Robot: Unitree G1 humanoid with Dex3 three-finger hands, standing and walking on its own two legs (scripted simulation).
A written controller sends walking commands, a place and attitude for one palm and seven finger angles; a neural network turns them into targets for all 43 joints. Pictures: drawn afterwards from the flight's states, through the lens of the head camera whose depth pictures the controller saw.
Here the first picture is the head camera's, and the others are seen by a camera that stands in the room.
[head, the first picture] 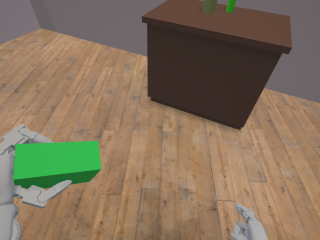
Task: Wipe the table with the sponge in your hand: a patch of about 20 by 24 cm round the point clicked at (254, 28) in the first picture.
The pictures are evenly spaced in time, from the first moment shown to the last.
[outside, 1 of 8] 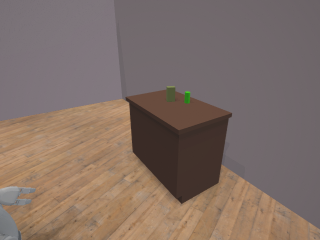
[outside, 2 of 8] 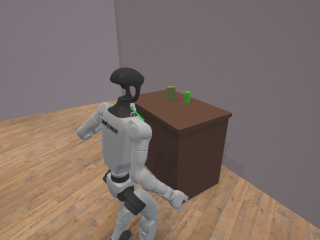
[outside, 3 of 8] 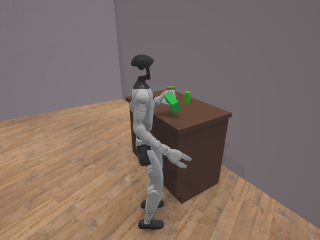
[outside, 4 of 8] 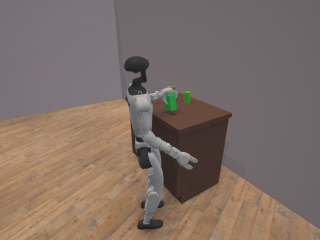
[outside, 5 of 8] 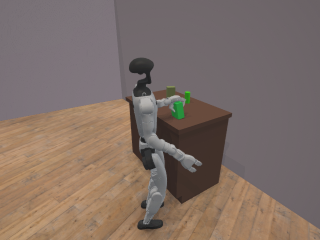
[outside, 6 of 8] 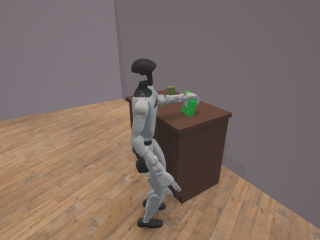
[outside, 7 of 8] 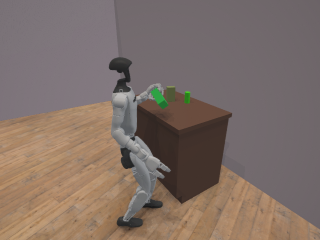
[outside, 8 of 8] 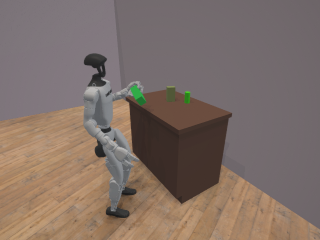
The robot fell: no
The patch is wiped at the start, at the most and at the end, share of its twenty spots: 0.00 1.00 1.00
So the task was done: yes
